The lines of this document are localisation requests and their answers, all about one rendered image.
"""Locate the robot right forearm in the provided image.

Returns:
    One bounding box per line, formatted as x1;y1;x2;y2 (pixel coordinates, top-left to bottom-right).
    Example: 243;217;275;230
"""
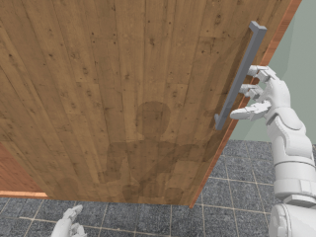
265;107;316;209

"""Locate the left robot hand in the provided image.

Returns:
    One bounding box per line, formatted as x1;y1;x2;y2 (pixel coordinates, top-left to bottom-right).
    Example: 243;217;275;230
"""
50;204;87;237

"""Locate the robot right upper arm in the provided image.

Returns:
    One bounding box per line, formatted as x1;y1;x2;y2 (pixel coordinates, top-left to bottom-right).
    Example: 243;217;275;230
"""
269;203;316;237

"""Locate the handle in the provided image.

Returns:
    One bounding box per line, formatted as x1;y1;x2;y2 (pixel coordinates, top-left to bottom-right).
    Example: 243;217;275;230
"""
214;21;268;130

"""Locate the right robot hand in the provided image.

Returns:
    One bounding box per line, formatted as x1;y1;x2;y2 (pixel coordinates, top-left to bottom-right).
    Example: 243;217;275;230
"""
230;65;291;121

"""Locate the wardrobe door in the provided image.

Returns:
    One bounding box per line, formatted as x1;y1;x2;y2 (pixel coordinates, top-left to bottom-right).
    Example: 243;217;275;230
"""
0;0;291;205
0;142;44;193

